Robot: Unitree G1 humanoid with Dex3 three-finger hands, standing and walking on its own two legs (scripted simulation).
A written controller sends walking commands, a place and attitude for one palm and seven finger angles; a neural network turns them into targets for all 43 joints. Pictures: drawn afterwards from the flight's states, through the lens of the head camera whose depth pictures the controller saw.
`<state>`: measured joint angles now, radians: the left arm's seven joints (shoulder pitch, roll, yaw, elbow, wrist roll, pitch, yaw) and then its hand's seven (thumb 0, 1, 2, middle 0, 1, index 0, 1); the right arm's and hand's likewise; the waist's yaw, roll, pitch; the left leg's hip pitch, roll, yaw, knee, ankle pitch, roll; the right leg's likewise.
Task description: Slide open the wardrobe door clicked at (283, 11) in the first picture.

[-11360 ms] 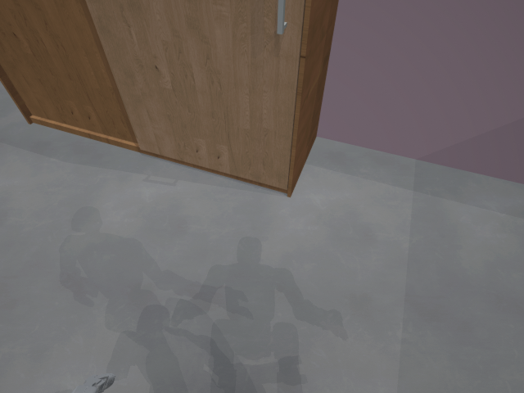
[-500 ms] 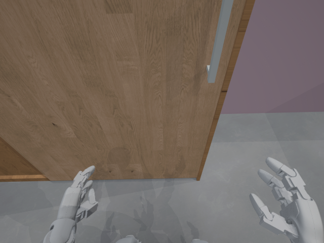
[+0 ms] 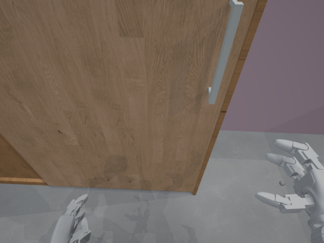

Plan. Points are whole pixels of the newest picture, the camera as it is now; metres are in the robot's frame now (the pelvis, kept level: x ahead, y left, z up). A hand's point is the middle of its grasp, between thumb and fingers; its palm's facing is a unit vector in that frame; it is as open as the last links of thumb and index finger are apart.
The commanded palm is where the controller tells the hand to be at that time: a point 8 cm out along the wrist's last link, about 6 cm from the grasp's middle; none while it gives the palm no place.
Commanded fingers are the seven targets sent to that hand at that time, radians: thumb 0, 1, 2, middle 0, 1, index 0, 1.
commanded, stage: raise the hand with hooked fingers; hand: right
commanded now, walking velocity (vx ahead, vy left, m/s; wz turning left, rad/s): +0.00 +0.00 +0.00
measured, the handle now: (220, 58) +0.52 -0.13 +0.22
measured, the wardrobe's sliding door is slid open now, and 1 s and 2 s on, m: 0.00 0.00 0.00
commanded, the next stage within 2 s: move the hooked fingers beside the handle in 1.06 s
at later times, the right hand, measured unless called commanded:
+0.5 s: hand (315, 140) +0.27 -0.26 +0.20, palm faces +0.11 +0.99 -0.08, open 14.0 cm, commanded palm +0.24 -0.30 +0.20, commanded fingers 0.00 0.50 -0.30 0.30 1.20 0.30 1.20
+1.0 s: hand (315, 135) +0.28 -0.26 +0.20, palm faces +0.11 +0.99 -0.05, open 14.0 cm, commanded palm +0.24 -0.30 +0.21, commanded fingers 0.00 0.50 -0.30 0.30 1.20 0.30 1.20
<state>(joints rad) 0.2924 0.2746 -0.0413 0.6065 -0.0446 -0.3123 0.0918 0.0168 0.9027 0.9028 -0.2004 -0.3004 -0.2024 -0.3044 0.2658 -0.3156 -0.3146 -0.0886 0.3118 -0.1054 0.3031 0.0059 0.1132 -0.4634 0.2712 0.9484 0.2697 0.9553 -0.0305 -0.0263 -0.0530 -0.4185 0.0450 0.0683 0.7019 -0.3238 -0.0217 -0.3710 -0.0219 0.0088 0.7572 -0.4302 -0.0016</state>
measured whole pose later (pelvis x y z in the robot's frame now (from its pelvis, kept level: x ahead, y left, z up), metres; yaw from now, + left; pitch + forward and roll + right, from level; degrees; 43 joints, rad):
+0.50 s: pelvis +0.00 +0.02 +0.02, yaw +0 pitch -3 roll +1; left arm 0.23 0.25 -0.11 0.61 -0.07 -0.26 0.12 0.01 0.90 0.90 -0.20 -0.30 -0.20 -0.30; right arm -0.10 -0.44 -0.47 0.09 0.32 0.15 0.42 -0.01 0.49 -0.30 0.30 1.19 0.30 1.20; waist -0.07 -0.05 -0.01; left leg -0.22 0.03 0.08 0.52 -0.25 0.00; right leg -0.16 -0.03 0.02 0.54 -0.33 0.02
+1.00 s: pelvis +0.00 +0.02 +0.02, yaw +1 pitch -3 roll +1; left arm 0.23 0.27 -0.08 0.60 -0.07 -0.23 0.12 0.02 0.90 0.90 -0.20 -0.30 -0.20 -0.30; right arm -0.14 -0.45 -0.49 0.11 0.31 0.19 0.41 -0.01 0.50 -0.30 0.30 1.20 0.30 1.20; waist -0.07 -0.04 0.00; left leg -0.20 0.02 0.06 0.49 -0.22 0.00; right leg -0.14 -0.04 0.00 0.51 -0.31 0.02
